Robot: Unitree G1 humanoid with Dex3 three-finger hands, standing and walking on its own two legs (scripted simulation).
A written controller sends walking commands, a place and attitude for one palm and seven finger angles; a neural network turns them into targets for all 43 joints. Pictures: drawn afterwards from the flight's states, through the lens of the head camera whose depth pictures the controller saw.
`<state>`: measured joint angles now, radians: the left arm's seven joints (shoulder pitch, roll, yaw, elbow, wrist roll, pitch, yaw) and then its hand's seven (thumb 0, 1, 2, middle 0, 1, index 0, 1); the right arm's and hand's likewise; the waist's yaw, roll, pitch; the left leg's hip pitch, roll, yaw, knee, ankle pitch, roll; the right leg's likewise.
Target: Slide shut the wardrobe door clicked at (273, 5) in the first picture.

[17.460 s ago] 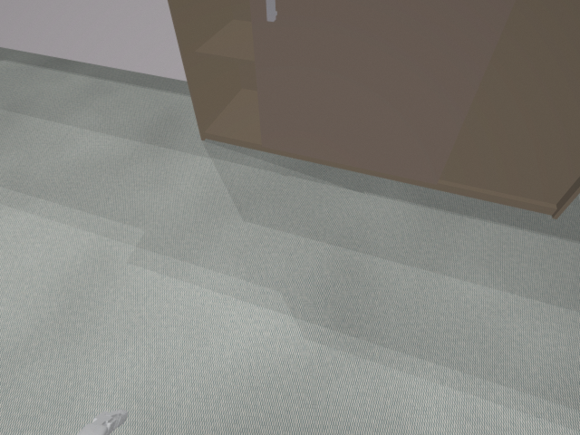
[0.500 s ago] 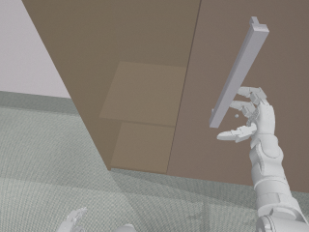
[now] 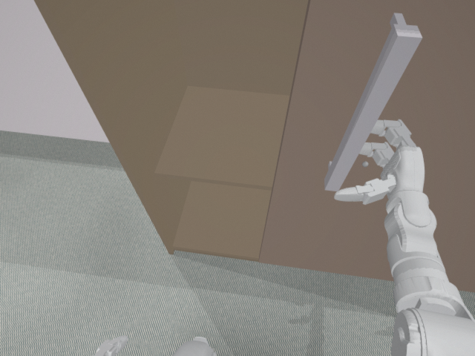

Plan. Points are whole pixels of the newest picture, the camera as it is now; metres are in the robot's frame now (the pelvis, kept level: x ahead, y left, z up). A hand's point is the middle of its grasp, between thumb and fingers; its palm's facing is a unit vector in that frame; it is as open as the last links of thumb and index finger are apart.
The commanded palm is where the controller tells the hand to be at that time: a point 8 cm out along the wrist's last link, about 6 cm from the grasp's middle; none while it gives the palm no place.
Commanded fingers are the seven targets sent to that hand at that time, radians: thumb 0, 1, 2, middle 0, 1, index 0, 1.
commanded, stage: slide the fingers in behind the handle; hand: right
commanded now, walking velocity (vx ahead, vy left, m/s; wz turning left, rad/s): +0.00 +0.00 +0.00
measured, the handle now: (357, 120) +0.48 -0.13 +0.14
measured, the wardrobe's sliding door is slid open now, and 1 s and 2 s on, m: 0.36 0.36 0.36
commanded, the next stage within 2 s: grip the handle and tug to test in 1.70 s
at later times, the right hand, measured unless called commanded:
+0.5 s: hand (354, 167) +0.43 -0.13 +0.08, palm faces +0.02 +1.00 -0.01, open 14.0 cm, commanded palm +0.40 -0.18 +0.09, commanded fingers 0.00 0.50 -0.30 0.30 1.20 0.30 1.20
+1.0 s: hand (338, 164) +0.43 -0.11 +0.09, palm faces +0.01 +1.00 -0.02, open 14.0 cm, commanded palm +0.40 -0.15 +0.09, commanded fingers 0.00 0.50 -0.30 0.30 1.20 0.30 1.20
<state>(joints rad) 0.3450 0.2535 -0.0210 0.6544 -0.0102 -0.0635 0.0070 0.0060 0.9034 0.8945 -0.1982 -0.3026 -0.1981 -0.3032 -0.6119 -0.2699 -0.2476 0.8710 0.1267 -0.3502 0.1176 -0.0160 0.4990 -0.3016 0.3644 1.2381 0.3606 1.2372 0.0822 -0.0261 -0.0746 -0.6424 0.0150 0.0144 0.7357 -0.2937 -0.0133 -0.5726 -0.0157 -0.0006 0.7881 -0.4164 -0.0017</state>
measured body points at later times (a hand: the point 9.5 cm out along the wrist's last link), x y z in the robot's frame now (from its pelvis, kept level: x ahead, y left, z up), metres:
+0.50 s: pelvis +0.00 +0.00 +0.00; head +0.06 +0.00 +0.45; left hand +0.09 +0.25 -0.11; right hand +0.42 -0.19 +0.09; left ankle +0.04 +0.13 -0.71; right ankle -0.02 -0.12 -0.71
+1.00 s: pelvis +0.01 +0.01 +0.00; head +0.06 +0.01 +0.45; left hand +0.10 +0.25 -0.12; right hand +0.42 -0.16 +0.09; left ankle +0.04 +0.13 -0.71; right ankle -0.02 -0.12 -0.71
